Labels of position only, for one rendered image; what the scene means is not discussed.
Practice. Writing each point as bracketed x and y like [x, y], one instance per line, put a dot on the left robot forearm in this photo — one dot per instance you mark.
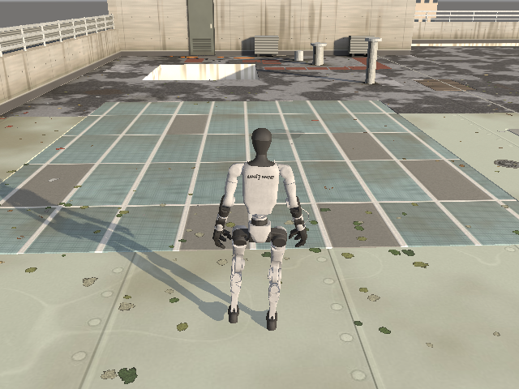
[222, 216]

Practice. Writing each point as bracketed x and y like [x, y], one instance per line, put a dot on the robot right foot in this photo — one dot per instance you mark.
[271, 324]

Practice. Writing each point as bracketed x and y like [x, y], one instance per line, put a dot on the robot left hand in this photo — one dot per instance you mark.
[217, 236]

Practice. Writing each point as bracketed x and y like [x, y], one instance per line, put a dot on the robot right hand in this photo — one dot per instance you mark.
[300, 234]

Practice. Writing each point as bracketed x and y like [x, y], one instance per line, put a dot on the right robot shin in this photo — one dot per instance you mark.
[273, 295]

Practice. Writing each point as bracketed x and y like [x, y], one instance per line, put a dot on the right robot upper arm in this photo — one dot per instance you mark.
[289, 183]

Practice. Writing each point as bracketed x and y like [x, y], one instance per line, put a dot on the left robot upper arm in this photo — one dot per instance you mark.
[235, 170]

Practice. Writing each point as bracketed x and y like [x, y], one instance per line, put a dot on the right robot forearm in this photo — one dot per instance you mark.
[297, 217]

